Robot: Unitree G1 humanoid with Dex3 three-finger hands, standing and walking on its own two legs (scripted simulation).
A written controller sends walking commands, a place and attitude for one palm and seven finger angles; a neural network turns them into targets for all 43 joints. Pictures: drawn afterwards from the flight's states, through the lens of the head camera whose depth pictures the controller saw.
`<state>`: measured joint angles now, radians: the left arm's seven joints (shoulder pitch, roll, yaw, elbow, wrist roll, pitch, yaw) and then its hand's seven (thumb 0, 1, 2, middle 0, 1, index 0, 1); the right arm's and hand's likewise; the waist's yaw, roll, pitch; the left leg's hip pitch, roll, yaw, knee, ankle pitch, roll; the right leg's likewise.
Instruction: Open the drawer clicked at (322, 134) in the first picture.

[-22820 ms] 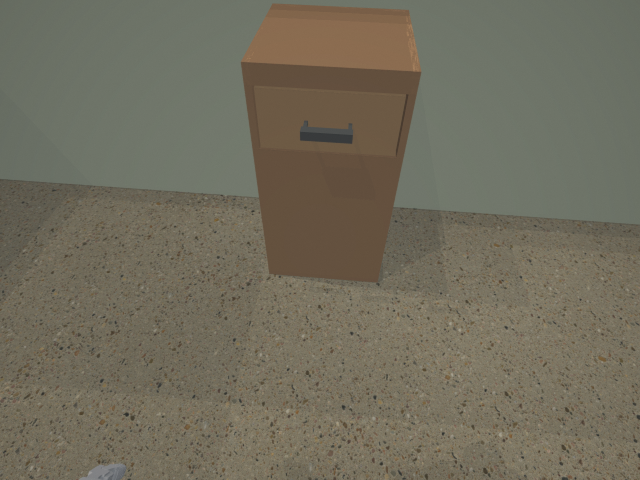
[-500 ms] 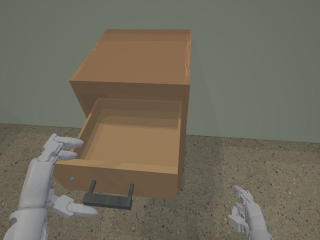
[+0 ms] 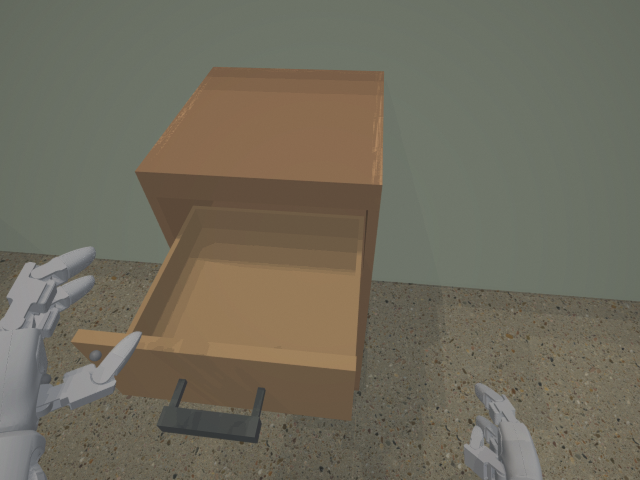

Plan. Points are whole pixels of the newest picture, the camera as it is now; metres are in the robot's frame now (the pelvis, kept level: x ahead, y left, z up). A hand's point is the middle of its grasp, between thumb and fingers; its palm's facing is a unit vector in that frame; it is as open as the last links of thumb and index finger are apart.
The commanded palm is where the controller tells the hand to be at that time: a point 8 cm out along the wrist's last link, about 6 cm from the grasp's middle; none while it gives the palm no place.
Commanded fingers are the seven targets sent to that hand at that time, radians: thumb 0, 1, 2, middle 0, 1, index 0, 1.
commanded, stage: draw the hand back to the body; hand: left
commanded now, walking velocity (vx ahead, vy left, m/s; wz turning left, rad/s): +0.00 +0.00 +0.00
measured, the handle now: (215, 407) +0.23 +0.19 -0.08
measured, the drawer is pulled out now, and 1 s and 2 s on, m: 0.30 0.30 0.30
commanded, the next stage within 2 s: step back with the hand held close in 0.36 s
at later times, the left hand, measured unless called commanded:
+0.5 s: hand (79, 361) +0.17 +0.24 +0.16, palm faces +0.42 -0.81 -0.41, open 7.4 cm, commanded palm +0.12 +0.28 +0.18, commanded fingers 0.00 0.90 0.90 -0.20 -0.30 -0.20 -0.30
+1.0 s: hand (39, 418) +0.12 +0.25 +0.16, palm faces +0.35 -0.80 -0.49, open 7.4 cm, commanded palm +0.06 +0.29 +0.18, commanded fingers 0.00 0.90 0.90 -0.20 -0.30 -0.20 -0.30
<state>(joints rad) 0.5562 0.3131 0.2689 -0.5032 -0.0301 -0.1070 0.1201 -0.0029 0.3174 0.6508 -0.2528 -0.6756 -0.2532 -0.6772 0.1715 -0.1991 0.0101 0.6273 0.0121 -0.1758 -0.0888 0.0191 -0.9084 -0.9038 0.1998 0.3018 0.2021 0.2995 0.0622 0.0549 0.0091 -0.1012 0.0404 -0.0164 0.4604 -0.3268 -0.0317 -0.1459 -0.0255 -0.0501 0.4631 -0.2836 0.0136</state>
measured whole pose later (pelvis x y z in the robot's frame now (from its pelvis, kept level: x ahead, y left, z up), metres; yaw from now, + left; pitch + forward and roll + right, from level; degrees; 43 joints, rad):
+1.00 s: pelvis -0.07 +0.01 -0.01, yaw +1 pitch +2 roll +0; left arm 0.65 0.40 0.39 -0.62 -0.05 -0.21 0.15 0.01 0.89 0.90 -0.21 -0.30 -0.21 -0.31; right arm 0.16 -0.20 0.00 0.55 0.02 -0.06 -0.08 0.02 -0.91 -0.90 0.20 0.30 0.20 0.30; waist 0.00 -0.01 0.05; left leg -0.34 0.02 -0.03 0.58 -0.27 -0.02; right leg -0.37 -0.05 -0.05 0.56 -0.22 0.02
